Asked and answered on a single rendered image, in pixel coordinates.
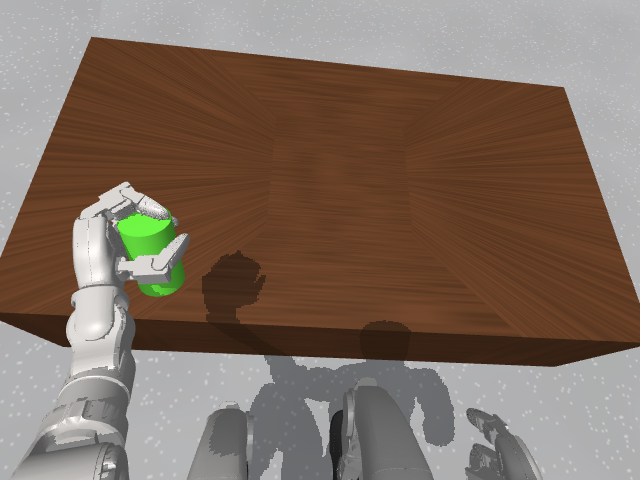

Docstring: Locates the right robot foot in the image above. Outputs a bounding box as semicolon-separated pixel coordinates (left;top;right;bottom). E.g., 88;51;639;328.
329;410;359;480

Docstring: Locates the left robot arm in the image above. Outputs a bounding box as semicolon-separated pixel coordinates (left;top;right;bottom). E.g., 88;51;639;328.
10;284;136;480

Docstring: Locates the right robot hand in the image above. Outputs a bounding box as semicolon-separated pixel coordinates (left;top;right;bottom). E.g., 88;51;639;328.
465;408;543;480

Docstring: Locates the can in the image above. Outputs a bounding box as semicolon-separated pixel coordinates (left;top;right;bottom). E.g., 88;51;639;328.
117;207;185;297

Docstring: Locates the left robot hand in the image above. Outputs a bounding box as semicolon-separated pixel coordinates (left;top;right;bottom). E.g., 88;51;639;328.
73;182;190;290

